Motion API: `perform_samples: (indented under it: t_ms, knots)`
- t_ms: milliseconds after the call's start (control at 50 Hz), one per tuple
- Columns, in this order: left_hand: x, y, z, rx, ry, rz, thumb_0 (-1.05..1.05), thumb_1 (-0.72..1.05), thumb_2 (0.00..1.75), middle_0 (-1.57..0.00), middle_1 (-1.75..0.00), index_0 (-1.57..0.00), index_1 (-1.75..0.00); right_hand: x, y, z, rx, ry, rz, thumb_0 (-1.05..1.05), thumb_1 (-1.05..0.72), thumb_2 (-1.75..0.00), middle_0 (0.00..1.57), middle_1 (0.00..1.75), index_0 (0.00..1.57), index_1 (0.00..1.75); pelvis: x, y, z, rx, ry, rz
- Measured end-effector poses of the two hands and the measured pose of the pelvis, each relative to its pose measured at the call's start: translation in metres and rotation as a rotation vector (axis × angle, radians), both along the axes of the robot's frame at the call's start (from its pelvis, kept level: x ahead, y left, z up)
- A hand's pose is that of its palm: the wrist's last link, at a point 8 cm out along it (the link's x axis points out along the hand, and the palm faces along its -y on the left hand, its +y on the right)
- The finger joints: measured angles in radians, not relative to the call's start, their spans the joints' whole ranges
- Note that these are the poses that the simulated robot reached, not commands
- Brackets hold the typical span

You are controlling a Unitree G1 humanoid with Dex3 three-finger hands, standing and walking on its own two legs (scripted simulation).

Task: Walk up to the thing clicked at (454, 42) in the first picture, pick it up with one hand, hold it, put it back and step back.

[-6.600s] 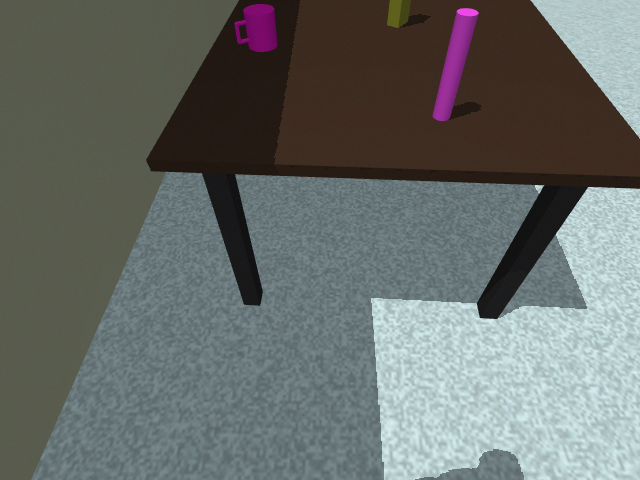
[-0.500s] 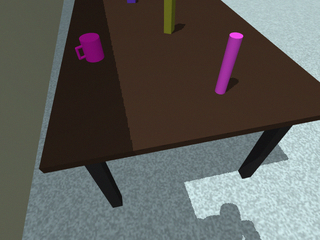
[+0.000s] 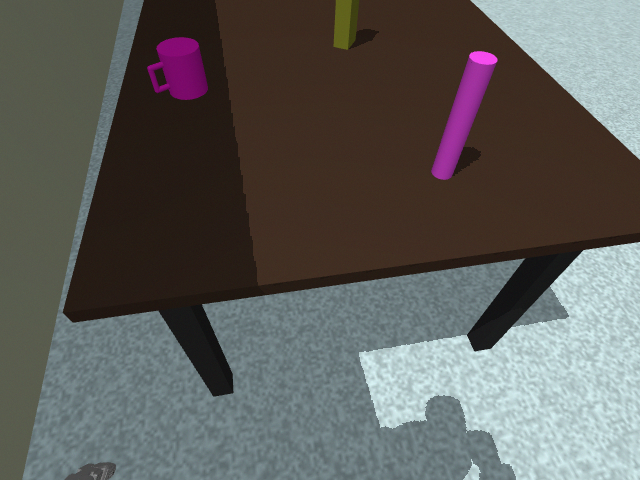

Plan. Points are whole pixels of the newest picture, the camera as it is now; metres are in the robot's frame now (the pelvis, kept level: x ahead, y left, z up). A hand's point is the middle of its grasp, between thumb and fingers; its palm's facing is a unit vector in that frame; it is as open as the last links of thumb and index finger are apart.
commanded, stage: walk up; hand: right
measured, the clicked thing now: (459, 122) +0.66 -0.19 +0.08
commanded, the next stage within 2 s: none
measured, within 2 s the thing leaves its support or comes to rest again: neither
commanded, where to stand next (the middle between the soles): +0.11 -0.10 m, yaw +12 degrees
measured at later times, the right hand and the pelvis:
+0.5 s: hand out of the picture +0.15 -0.40 -0.15, palm faces -0.19 +0.88 -0.43, open 7.4 cm; pelvis +0.04 -0.13 -0.02, yaw +8 degrees
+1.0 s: hand (547, 415) +0.25 -0.33 -0.16, palm faces -0.28 +0.89 -0.35, open 7.4 cm; pelvis +0.05 -0.11 -0.02, yaw +15 degrees
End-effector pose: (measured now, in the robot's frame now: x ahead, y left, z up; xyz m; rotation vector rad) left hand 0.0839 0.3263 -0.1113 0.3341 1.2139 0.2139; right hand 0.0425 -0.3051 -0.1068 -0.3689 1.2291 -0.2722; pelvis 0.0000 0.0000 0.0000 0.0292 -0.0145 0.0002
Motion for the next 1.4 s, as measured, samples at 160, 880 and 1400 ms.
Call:
perform_samples:
  t_ms: [160,880,1400]
  knots:
    - [0.004,-0.037,-0.007,0.03,-0.013,-0.007,0.01,0.91,0.9,-0.2,-0.3,-0.2,-0.3,-0.032,-0.1,0.004,-0.136,0.083,0.006,0.0,-0.89,-0.9,0.21,0.3,0.21,0.3,0.004,-0.059,-0.021,0.004,-0.01,0.021]
    - [-0.042,-0.123,0.002,0.101,-0.071,0.223,0.01,0.9,0.9,-0.2,-0.3,-0.21,-0.3,0.222,-0.073,-0.02,0.12,-0.174,0.366,0.0,-0.9,-0.9,0.21,0.3,0.2,0.3,0.056,-0.127,-0.022,-0.022,-0.028,0.239]
    - [-0.041,-0.126,-0.007,-0.016,-0.023,0.248,0.01,0.9,0.9,-0.2,-0.3,-0.21,-0.3,0.168,-0.065,-0.01,0.107,-0.034,0.309,0.01,-0.9,-0.9,0.21,0.3,0.2,0.3,0.048,-0.112,-0.001,-0.028,-0.044,0.253]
